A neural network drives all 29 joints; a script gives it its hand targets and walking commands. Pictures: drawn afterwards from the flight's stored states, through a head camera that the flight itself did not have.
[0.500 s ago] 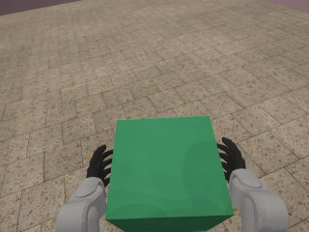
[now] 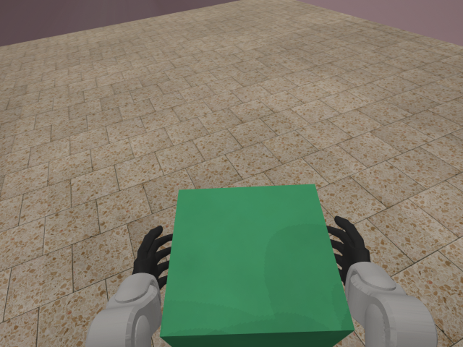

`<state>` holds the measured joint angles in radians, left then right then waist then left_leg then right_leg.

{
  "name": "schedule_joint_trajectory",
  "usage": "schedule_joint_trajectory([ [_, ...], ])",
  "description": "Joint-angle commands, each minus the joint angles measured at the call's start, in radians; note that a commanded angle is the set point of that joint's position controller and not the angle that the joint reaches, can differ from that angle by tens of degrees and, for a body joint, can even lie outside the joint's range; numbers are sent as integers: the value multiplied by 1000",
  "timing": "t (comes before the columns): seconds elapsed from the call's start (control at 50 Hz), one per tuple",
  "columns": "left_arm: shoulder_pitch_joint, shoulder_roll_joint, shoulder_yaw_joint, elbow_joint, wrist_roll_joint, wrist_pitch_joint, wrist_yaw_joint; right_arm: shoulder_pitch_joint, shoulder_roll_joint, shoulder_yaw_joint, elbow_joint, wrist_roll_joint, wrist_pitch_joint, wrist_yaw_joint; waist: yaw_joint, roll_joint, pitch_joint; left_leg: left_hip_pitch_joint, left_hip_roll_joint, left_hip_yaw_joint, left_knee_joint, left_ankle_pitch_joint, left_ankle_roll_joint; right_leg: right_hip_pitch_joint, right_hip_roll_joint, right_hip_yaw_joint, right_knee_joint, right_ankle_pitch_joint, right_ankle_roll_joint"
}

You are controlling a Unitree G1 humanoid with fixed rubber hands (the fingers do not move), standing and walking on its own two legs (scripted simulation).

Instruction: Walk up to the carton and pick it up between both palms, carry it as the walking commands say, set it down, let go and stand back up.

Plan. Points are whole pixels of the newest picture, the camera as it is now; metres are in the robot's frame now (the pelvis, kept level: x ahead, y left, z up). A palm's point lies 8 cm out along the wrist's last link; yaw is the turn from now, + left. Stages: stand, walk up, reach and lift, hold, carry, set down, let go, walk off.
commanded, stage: carry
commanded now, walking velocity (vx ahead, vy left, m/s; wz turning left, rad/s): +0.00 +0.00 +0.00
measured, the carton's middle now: (250, 280) +0.25 -0.01 +0.04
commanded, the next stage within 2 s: none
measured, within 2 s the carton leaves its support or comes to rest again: neither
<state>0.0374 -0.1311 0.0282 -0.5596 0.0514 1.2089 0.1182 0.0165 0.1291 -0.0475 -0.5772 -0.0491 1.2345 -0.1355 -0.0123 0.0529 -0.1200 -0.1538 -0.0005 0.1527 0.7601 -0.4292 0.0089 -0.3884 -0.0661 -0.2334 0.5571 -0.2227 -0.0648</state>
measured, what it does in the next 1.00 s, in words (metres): walks ahead: left foot, then right foot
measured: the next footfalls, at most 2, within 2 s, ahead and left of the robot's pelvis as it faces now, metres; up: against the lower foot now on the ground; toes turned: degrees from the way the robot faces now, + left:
left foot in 0.20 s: +0.21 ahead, +0.17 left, +0.00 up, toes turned +9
right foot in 0.38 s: +0.15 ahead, -0.07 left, +0.00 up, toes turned -12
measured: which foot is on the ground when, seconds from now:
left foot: up 0.00-0.18, down 0.20-0.82, up 0.84-0.96, down 0.98-1.00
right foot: down 0.00-0.22, up 0.24-0.36, down 0.38-0.68, up 0.70-0.80, down 0.82-1.00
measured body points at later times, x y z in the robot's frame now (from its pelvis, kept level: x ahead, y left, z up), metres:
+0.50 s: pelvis +0.22 +0.06 +0.01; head +0.24 +0.06 +0.46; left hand +0.49 +0.19 +0.10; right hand +0.47 -0.11 +0.10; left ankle +0.17 +0.16 -0.72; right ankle +0.11 -0.06 -0.72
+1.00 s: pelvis +0.33 +0.03 +0.00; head +0.33 +0.01 +0.45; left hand +0.59 +0.16 +0.10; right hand +0.57 -0.15 +0.09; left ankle +0.27 +0.17 -0.73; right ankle +0.29 -0.03 -0.73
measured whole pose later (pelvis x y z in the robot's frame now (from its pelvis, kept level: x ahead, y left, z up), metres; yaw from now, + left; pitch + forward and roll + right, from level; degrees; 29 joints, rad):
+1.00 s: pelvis +0.33 +0.03 +0.00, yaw -3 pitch +3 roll -1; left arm -0.01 -0.13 0.05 -0.54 0.06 1.22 0.12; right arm -0.04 0.13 -0.06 -0.54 -0.04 1.23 -0.14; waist -0.02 0.06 -0.07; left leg -0.18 0.10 0.09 0.52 -0.35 -0.03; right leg -0.22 0.03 -0.20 0.50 -0.33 -0.08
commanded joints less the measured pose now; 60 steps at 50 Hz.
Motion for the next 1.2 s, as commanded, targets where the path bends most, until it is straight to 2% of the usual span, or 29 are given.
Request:
schedule_joint_trajectory([
  [0.0,-363,-811,-594,-75,-273,6,-129,-382,824,675,-80,294,-2,136,34,-161,-155,-480,22,-174,399,-23,-20,534,-400,566,-307,528,-215],
  [0.04,-387,-848,-606,-48,-286,4,-137,-349,849,639,-20,269,-18,135,20,-112,-88,-438,92,-155,89,16,-24,463,-308,337,-319,445,-85],
  [0.1,-392,-842,-640,-74,-317,-4,-147,-326,858,621,-25,253,-34,123,19,-220,-76,-237,12,-6,-206,112,-38,362,-200,122,-285,531,-27],
  [0.14,-380,-818,-642,-82,-318,-4,-147,-321,847,622,-34,253,-33,115,12,-224,-129,-112,-4,56,-359,389,-22,350,-156,43,-196,550,22],
  [0.18,-404,-786,-632,-103,-304,-3,-143,-343,837,630,-60,264,-27,117,1,-169,-176,70,72,16,-400,602,-9,228,-121,21,-104,404,85],
  [0.22,-422,-773,-647,-99,-309,14,-139,-348,794,601,-36,256,-17,115,-5,61,-247,258,298,-189,-298,1219,46,84,-47,31,30,-58,144],
  [0.24,-424,-772,-649,-88,-306,21,-139,-344,798,600,-28,259,-15,119,-10,138,-266,300,340,-247,-305,1268,83,45,-35,75,82,-225,149],
  [0.28,-420,-797,-643,-71,-294,23,-135,-358,833,613,-37,271,-19,126,-7,132,-253,319,331,-235,-313,1243,98,5,-34,120,92,-311,135],
  [0.36,-403,-830,-622,-54,-255,15,-123,-380,863,629,-31,287,-27,140,6,86,-232,158,237,-88,-295,1035,11,242,-63,100,-174,111,125],
  [0.4,-389,-815,-612,-49,-245,10,-116,-410,850,647,-52,300,-25,140,-1,-12,-242,101,204,-59,-244,1042,-17,320,-108,104,-76,542,115],
  [0.44,-359,-810,-605,-49,-238,10,-114,-406,856,661,-57,308,-20,141,4,-27,-235,120,180,-38,-211,1163,-20,304,-77,51,-40,608,118],
  [0.52,-378,-827,-628,-90,-246,3,-118,-376,872,669,-81,312,-27,139,-2,34,-180,221,143,-9,-208,1303,-6,231,13,-43,-192,402,129],
  [0.6,-367,-809,-635,-86,-239,10,-120,-311,844,662,-92,295,-28,130,-9,-100,-120,-66,40,125,-344,763,-34,562,-18,-34,-152,944,108],
  [0.62,-344,-798,-628,-76,-234,12,-119,-305,836,666,-93,295,-26,129,-7,-107,-118,-86,13,161,-439,682,-41,606,-23,-34,-63,1055,101],
  [0.64,-319,-781,-617,-66,-232,13,-117,-316,826,671,-94,294,-24,129,-6,-82,-132,-9,3,175,-523,745,-42,564,-14,-43,38,1064,98],
  [0.66,-310,-762,-611,-75,-235,12,-114,-342,826,678,-107,295,-26,129,-9,-25,-137,190,24,142,-552,973,-33,370,13,-63,119,818,101],
  [0.68,-327,-746,-611,-94,-241,9,-115,-374,826,683,-119,298,-30,127,-15,82,-116,499,89,54,-470,1345,-9,8,76,-99,110,120,103],
  [0.7,-330,-738,-610,-86,-245,10,-120,-372,809,671,-113,303,-32,122,-31,171,-107,779,186,-54,-308,1724,41,-309,129,-109,25,-396,106],
  [0.72,-312,-753,-598,-88,-248,8,-125,-366,810,671,-145,311,-32,123,-30,114,-126,819,262,-132,-239,1708,91,-357,111,-12,-51,-396,86],
  [0.74,-315,-758,-591,-87,-245,13,-128,-323,809,654,-119,286,-29,119,-27,72,-134,686,276,-139,-226,1479,93,-239,83,53,-191,-260,72],
  [0.78,-351,-768,-619,-117,-243,13,-128,-279,803,641,-93,272,-35,124,4,5,-212,156,178,17,-163,812,16,381,52,72,-410,386,78],
  [0.8,-344,-776,-620,-122,-235,13,-124,-301,804,647,-107,279,-33,130,11,-53,-193,-112,128,15,-110,365,-12,586,-66,163,-303,731,76],
  [0.82,-320,-772,-617,-102,-232,13,-119,-357,796,649,-116,292,-20,132,10,-106,-187,-169,68,-46,-25,-17,-21,540,-230,301,-165,1136,-1],
  [0.84,-335,-753,-612,-98,-236,17,-115,-374,794,657,-107,306,-9,130,0,-129,-173,-131,83,-96,-84,-83,-21,500,-269,305,-134,1212,-64],
  [0.86,-356,-751,-607,-104,-243,18,-115,-408,780,670,-116,313,-4,130,2,-179,-156,-156,108,-83,-113,-99,-23,505,-272,284,-125,1122,-80],
  [0.88,-353,-763,-592,-78,-242,14,-119,-441,774,680,-129,315,-3,128,4,-225,-161,-152,114,-69,-185,-104,-27,478,-273,295,-145,879,-91],
  [0.98,-404,-749,-562,-5,-229,4,-118,-416,754,604,-5,266,-23,124,1,-77,-113,-49,183,-141,-290,420,-14,269,-92,173,-95,436,28],
  [1.08,-404,-750,-548,30,-233,-3,-113,-403,762,572,61,255,-28,116,4,-73,-182,-24,142,-103,-202,484,-20,344,-112,195,-26,783,21],
  [1.18,-431,-777,-560,14,-245,-15,-113,-419,792,574,61,260,-42,116,6,-61,-189,3,129,-93,-195,576,-16,328,-95,166,1,749,25],
])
